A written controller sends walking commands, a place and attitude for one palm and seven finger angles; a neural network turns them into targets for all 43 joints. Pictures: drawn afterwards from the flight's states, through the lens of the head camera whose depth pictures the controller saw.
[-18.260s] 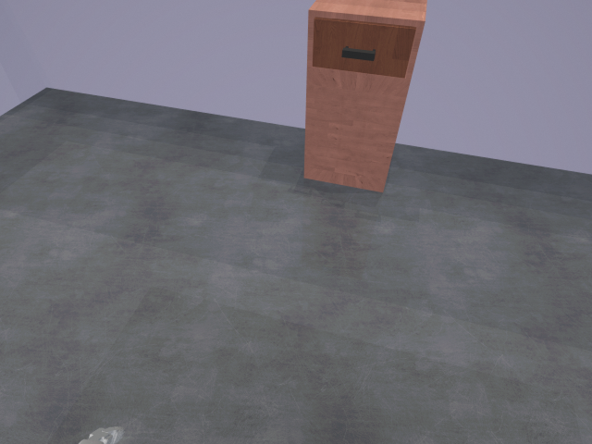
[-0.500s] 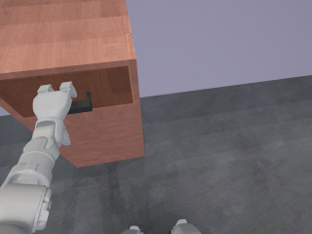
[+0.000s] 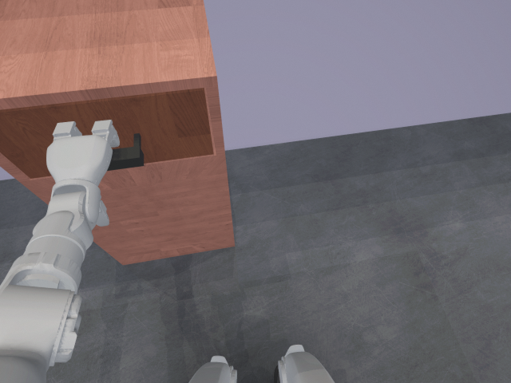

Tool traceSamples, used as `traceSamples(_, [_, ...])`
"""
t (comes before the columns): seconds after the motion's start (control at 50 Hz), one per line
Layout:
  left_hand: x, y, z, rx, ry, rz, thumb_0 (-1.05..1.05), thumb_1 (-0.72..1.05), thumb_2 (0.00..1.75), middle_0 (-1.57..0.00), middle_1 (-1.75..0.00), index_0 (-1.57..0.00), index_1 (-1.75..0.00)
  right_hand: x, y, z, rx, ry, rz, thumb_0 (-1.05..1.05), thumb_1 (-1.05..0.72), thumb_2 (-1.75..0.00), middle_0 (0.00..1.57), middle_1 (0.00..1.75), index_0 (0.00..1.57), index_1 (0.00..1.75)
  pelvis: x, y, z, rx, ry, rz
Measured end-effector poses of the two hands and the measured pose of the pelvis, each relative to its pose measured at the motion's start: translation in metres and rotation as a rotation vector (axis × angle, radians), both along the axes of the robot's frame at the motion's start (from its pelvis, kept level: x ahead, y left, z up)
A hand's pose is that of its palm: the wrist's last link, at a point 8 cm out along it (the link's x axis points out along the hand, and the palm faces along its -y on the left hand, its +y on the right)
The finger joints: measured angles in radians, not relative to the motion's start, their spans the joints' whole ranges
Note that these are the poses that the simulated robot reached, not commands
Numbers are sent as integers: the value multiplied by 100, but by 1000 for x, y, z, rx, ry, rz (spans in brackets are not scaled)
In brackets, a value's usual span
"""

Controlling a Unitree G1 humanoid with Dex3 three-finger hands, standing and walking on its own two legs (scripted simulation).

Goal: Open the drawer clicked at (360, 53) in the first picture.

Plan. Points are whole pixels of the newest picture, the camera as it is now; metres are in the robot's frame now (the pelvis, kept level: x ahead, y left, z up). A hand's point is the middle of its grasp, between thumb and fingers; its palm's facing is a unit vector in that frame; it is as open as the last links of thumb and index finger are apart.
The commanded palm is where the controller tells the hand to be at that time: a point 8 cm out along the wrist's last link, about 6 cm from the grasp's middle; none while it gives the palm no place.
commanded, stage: lower the fingers behind the handle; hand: left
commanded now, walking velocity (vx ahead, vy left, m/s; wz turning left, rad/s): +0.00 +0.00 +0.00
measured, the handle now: (107, 151) +0.51 +0.27 -0.01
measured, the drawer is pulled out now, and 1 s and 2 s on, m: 0.00 0.00 0.00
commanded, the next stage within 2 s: lift the fingers back up to retry in 0.40 s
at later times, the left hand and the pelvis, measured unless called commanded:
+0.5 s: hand (96, 177) +0.45 +0.27 +0.00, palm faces -0.04 +0.02 -1.00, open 13.8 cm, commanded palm +0.43 +0.27 +0.03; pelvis -0.01 -0.01 -0.01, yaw +0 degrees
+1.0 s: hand (80, 159) +0.46 +0.28 +0.04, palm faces -0.02 -0.03 -1.00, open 13.8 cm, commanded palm +0.43 +0.27 +0.10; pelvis +0.02 +0.00 +0.03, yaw -1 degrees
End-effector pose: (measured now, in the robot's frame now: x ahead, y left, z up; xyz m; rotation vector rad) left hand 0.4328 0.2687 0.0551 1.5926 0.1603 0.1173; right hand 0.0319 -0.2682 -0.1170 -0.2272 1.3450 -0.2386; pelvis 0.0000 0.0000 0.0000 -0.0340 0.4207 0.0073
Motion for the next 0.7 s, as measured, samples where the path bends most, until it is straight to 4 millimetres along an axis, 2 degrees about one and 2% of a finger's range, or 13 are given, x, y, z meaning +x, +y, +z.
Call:
traceSamples(0.38, [-2,-2,0,-8,25,23,0,-49,30,-18,-123,-32,-120,-14,-4,-6,4,-4,-6,1,-91,-90,20,30,20,30,-9,-7,-5,5,5,0])
traceSamples(0.56, [-3,-2,-1,-8,9,15,0,-49,30,-19,-124,-32,-120,-12,-8,-7,-8,-3,-1,1,-91,-90,20,30,20,30,-10,-8,-7,5,10,0])
traceSamples(0.7, [0,-2,4,-29,38,26,0,-49,30,-22,-122,-32,-120,-9,-7,2,-12,-13,-15,1,-91,-90,20,30,20,30,-7,-7,2,4,-7,0])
